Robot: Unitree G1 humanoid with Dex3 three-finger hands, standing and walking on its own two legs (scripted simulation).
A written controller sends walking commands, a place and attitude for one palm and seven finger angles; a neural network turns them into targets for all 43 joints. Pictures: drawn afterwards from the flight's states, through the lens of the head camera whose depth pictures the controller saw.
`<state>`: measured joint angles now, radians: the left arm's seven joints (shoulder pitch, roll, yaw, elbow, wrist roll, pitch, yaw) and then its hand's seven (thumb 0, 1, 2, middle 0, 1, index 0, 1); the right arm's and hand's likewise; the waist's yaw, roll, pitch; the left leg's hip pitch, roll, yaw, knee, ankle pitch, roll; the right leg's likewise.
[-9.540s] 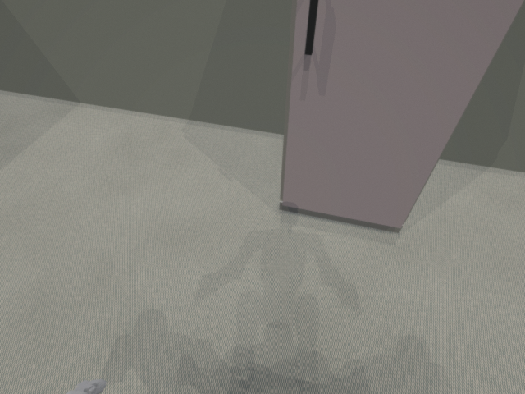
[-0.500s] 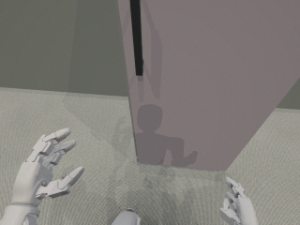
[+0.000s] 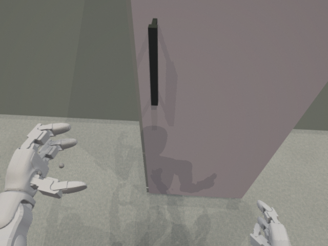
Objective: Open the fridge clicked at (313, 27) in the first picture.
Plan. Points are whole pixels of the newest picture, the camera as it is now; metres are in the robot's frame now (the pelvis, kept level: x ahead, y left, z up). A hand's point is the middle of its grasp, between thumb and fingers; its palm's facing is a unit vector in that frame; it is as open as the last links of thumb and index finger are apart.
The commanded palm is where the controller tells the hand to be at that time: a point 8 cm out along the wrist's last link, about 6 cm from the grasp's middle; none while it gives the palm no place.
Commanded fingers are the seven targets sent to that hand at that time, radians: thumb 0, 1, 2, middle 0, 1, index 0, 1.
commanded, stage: raise the hand to about handle height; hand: left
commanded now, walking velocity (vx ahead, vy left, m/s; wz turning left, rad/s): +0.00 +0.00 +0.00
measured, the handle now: (154, 66) +0.50 +0.09 +0.20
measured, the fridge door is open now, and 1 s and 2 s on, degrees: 0 0 0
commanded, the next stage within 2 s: move the hooked fingers beside the handle in 0.96 s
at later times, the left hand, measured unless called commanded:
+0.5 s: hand (19, 125) +0.25 +0.29 +0.22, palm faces +0.16 -0.98 -0.08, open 14.0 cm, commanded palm +0.21 +0.33 +0.23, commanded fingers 0.00 -0.50 0.30 -0.30 -1.20 -0.30 -1.20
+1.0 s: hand (35, 122) +0.26 +0.27 +0.22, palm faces +0.15 -0.99 -0.07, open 14.0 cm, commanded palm +0.23 +0.31 +0.23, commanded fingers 0.00 -0.50 0.30 -0.30 -1.20 -0.30 -1.20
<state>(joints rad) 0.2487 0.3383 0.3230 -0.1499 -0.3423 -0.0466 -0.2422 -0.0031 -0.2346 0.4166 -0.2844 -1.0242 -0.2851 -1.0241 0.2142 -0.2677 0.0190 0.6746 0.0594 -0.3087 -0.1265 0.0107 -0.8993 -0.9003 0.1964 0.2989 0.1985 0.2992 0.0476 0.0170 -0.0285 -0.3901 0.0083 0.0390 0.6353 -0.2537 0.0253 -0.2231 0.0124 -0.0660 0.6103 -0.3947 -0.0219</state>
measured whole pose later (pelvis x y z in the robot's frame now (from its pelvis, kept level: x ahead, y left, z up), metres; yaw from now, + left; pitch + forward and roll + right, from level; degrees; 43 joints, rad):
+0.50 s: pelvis -0.02 +0.00 +0.01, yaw +1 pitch -5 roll -1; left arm -0.17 0.50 0.43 0.02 -0.33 0.31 -0.33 -0.01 -0.50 0.30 -0.30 -1.20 -0.30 -1.20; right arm 0.14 -0.25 0.11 0.67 0.10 -0.20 -0.14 0.01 -0.90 -0.90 0.20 0.30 0.20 0.30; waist 0.08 0.04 -0.01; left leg -0.23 0.00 0.02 0.45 -0.14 0.03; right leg -0.06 0.01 -0.09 0.42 -0.28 -0.02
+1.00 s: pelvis -0.01 -0.01 +0.01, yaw +0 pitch -5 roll -1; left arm -0.15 0.48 0.44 0.03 -0.33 0.34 -0.32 -0.01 -0.50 0.30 -0.30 -1.20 -0.30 -1.20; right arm 0.16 -0.27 0.08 0.66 0.10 -0.19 -0.14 0.01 -0.90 -0.90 0.20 0.30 0.20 0.30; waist 0.06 0.05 -0.02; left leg -0.23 0.01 0.03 0.47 -0.16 0.01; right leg -0.06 0.03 -0.07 0.45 -0.30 -0.03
